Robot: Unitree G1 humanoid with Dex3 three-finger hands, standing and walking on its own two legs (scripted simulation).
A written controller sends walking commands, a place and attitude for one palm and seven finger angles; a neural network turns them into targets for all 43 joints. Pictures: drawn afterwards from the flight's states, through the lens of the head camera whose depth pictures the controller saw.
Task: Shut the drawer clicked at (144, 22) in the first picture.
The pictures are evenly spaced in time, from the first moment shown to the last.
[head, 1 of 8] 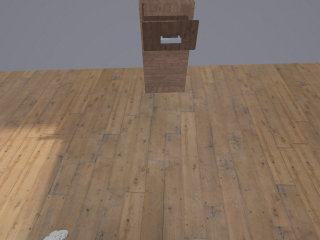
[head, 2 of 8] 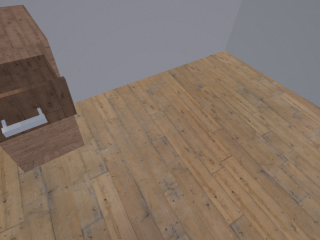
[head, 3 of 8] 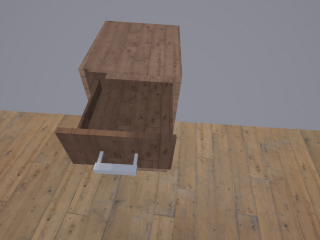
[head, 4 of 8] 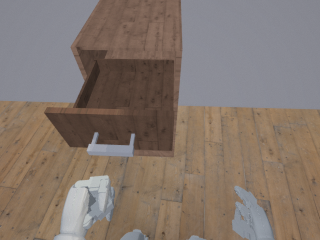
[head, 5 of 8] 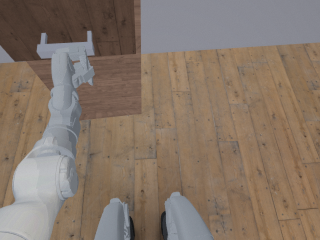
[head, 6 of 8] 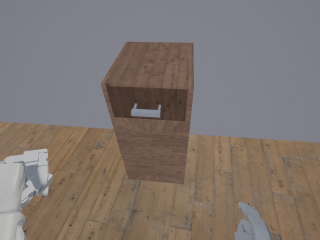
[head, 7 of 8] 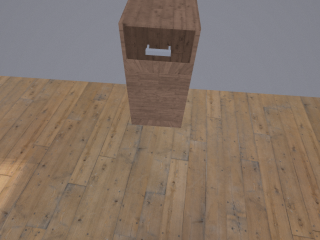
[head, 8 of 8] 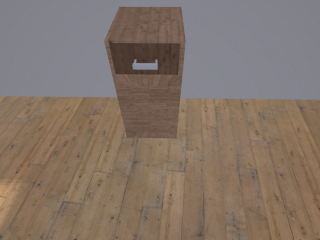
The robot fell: no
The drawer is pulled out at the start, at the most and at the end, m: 0.29 0.29 0.00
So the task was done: yes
